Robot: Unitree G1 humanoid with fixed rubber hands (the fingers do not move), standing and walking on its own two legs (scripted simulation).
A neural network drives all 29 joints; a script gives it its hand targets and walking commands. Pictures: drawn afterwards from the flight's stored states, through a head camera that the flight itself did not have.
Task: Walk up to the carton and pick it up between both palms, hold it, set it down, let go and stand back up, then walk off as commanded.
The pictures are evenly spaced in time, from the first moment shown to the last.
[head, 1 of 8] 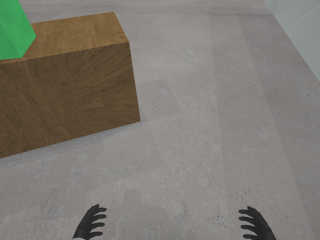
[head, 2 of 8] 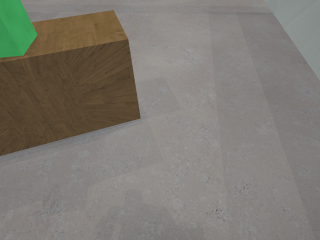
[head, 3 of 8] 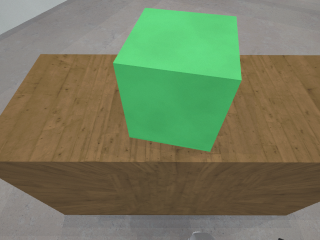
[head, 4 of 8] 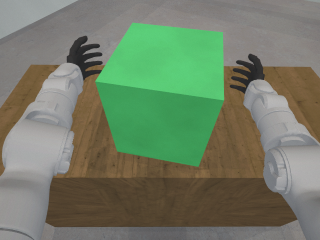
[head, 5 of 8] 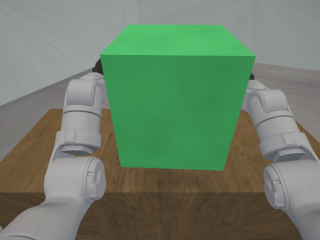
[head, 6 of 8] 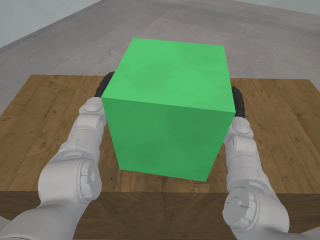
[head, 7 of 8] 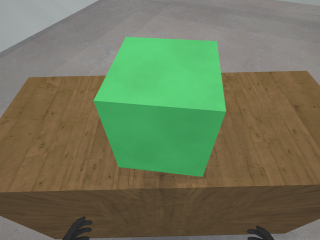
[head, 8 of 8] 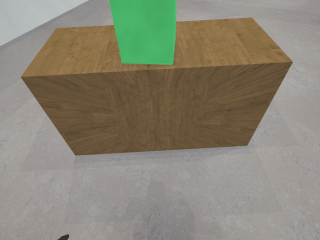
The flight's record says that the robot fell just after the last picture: no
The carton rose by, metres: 0.20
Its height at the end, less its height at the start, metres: +0.00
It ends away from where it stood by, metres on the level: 0.01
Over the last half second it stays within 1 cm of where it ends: yes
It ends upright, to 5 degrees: yes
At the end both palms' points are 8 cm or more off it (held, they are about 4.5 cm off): yes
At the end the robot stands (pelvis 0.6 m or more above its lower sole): yes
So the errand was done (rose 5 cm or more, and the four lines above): yes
